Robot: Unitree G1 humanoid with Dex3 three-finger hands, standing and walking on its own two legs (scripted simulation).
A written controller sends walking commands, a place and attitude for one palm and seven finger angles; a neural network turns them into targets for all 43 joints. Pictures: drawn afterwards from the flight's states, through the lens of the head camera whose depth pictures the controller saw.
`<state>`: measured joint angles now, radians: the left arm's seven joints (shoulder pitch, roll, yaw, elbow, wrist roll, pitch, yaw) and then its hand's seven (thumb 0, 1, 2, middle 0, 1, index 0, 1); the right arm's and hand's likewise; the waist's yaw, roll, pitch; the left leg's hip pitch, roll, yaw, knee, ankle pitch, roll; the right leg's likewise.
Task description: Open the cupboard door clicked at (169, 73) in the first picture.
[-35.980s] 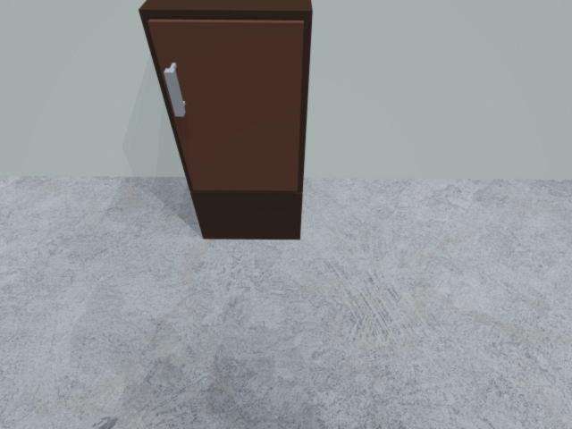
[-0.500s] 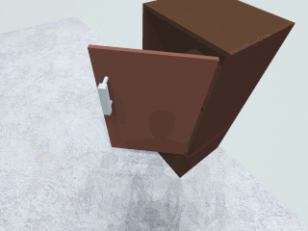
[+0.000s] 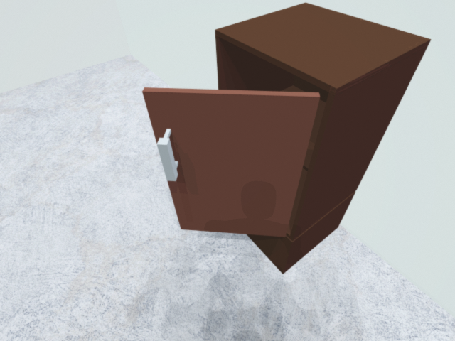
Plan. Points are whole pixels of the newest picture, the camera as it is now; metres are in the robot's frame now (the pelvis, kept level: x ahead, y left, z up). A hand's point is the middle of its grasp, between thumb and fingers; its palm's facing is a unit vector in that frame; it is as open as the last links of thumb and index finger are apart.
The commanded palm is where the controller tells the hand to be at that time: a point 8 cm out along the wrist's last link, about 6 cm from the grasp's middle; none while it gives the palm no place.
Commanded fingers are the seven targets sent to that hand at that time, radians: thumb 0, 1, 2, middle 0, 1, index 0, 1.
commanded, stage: look again from close up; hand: left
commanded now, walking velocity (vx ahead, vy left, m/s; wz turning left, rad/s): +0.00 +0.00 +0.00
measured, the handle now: (170, 154) +0.56 +0.19 -0.02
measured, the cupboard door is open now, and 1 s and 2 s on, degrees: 47 47 47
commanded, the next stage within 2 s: raise the hand with hooked fingers in 0.36 s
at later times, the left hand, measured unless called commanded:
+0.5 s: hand out of the picture +0.10 +0.22 -0.14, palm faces +0.06 -0.95 -0.30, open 7.4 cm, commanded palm +0.10 +0.27 -0.07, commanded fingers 0.00 0.83 0.87 -0.20 -0.34 -0.20 -0.34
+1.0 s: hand (116, 314) +0.18 +0.22 -0.06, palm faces -0.02 -1.00 -0.01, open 9.3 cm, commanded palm +0.15 +0.28 -0.05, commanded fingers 0.00 0.25 0.62 -0.25 -0.72 -0.25 -0.72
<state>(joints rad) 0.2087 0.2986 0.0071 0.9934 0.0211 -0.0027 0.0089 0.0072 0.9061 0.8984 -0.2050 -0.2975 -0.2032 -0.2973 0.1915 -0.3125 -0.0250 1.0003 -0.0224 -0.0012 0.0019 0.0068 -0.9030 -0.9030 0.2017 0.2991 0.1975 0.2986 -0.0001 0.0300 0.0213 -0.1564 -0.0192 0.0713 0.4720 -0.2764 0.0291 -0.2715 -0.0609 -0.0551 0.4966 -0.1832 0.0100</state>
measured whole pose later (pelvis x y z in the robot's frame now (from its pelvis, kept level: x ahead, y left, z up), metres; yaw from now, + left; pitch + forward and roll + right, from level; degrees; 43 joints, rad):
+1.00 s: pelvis -0.01 -0.01 -0.11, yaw +2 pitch +14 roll -2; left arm 0.34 0.27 0.33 0.10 -0.39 -0.41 -0.57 0.01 0.47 0.71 -0.24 -0.58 -0.23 -0.58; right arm 0.13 -0.24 -0.04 0.56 0.04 -0.31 -0.04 0.01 -0.90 -0.90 0.20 0.30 0.20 0.30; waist 0.05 0.01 -0.09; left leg -0.90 0.04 -0.02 1.29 -0.64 0.00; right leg -0.96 -0.05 -0.12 1.22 -0.50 -0.02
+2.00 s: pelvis +0.01 +0.01 -0.07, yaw +2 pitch +14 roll -3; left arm 0.03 0.43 0.43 0.35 -0.37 -0.29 -0.57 -0.01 -0.49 0.30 -0.30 -1.19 -0.30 -1.19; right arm 0.28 -0.28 0.04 0.53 0.04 -0.22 -0.06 0.01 -0.90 -0.90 0.20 0.30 0.20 0.30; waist 0.00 0.02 -0.11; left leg -0.76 0.02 0.00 1.07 -0.54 0.03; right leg -0.81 -0.05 -0.10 0.97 -0.40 0.01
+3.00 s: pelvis +0.00 +0.00 -0.06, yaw +2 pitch +15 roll -2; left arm -0.26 0.45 0.41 0.61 -0.31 -0.30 -0.57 -0.01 -0.50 0.30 -0.30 -1.20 -0.30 -1.20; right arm 0.29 -0.29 0.04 0.55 0.04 -0.18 -0.09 0.01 -0.90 -0.90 0.20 0.30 0.20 0.30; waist -0.04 0.01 -0.10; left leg -0.78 0.02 0.00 1.04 -0.52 0.02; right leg -0.84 -0.04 -0.09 0.96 -0.38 0.00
